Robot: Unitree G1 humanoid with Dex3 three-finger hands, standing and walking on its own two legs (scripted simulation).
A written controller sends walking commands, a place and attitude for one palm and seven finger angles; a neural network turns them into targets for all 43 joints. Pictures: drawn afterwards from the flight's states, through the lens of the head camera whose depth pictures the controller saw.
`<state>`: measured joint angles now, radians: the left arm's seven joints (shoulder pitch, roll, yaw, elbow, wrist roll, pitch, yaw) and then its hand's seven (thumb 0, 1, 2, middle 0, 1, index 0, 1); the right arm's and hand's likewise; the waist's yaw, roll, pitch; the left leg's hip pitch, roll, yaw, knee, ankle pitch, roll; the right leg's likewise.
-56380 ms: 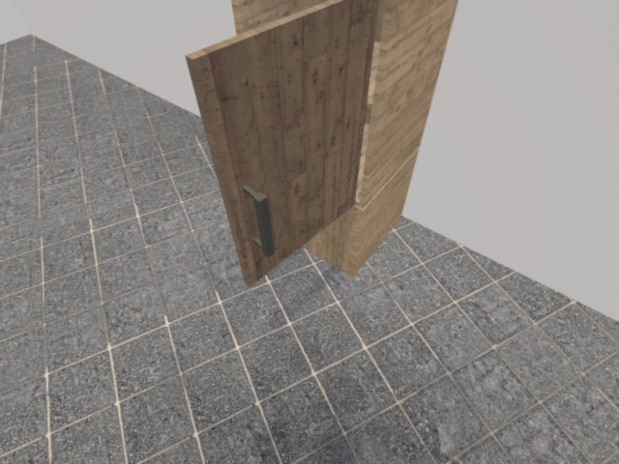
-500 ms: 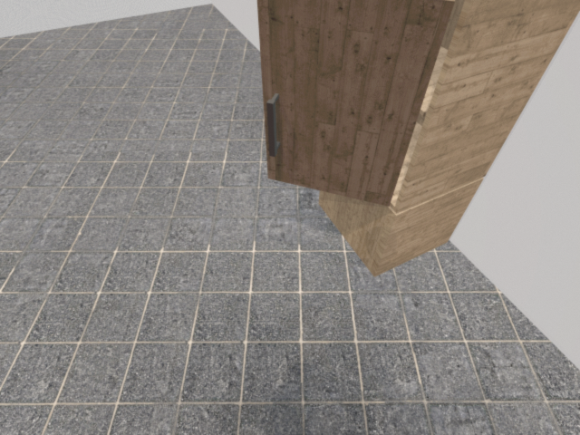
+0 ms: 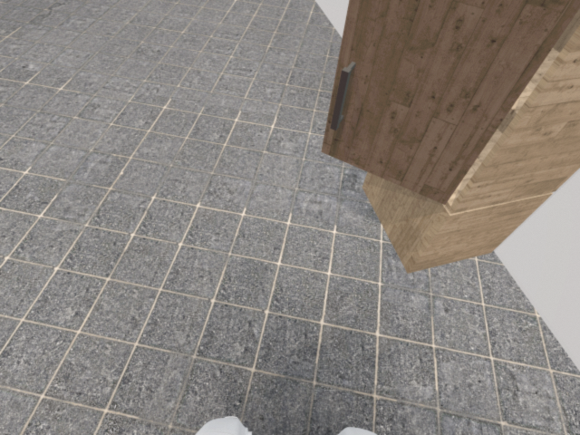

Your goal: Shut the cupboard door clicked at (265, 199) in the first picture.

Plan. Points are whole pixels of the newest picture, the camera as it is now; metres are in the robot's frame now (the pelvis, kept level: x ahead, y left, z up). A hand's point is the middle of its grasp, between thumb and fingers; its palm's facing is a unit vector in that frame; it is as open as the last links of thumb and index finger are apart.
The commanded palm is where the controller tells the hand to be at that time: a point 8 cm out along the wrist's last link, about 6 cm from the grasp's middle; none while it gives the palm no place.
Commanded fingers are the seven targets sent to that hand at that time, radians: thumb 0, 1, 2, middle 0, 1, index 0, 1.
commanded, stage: walk to a spot facing it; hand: left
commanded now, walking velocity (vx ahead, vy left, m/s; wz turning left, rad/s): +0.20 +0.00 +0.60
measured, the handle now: (343, 97) +0.91 -0.11 -0.09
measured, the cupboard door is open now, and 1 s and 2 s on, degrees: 45 45 45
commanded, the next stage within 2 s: turn to face it in 0.68 s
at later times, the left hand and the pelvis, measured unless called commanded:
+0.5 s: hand out of the picture +0.03 +0.16 -0.13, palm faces +0.35 -0.89 -0.28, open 7.3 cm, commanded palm none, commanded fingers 0.00 0.90 0.90 -0.20 -0.30 -0.20 -0.30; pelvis +0.05 -0.05 +0.03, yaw +20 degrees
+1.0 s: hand out of the picture +0.04 +0.20 -0.16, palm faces +0.56 -0.80 -0.23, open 7.3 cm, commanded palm none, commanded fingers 0.00 0.90 0.90 -0.20 -0.30 -0.20 -0.30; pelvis +0.12 +0.02 +0.01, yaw +31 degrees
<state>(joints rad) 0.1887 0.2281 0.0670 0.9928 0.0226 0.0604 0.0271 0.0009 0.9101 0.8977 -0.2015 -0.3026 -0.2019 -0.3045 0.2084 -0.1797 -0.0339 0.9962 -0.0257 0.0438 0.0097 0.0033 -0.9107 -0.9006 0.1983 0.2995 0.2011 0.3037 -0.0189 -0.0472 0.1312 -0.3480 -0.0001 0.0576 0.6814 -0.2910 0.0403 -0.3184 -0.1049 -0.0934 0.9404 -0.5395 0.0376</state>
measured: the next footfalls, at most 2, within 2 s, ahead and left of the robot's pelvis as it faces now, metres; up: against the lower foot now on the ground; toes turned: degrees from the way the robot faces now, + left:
right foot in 0.34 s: +0.07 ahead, -0.15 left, +0.00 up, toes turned +11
left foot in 0.78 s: +0.14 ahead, +0.13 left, +0.00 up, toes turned +38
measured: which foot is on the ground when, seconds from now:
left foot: down 0.00-0.32, up 0.34-0.76, down 0.78-1.00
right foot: up 0.00-0.32, down 0.34-0.76, up 0.78-1.00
